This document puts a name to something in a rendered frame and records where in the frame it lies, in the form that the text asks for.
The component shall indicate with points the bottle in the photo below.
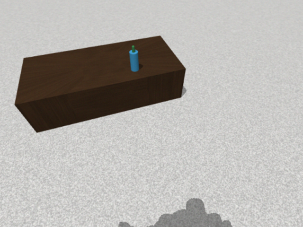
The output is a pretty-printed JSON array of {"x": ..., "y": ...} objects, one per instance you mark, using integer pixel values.
[{"x": 134, "y": 59}]

